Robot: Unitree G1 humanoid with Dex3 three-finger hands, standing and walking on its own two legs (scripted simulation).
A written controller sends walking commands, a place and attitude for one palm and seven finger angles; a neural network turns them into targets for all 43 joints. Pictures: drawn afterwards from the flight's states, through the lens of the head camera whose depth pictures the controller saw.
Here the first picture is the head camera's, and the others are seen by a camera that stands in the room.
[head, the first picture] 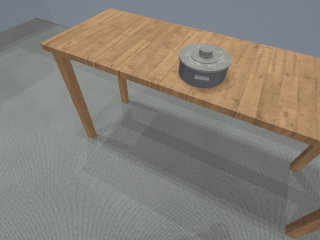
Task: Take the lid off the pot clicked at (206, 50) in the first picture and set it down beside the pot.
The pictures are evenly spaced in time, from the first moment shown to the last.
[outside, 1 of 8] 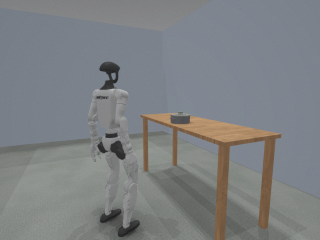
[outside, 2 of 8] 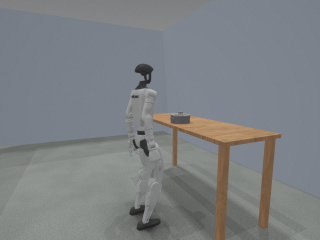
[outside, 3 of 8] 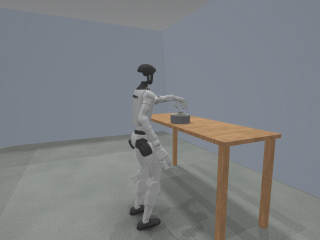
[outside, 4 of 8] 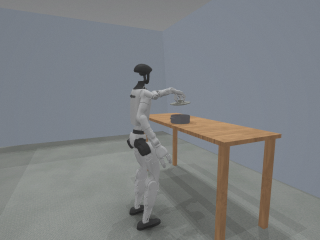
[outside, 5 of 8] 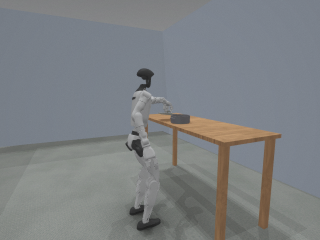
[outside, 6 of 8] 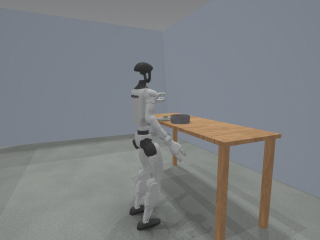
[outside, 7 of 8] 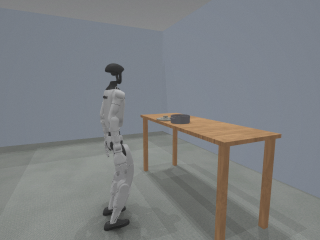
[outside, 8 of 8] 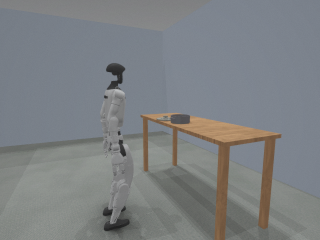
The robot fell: no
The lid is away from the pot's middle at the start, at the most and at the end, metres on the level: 0.00 0.24 0.23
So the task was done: yes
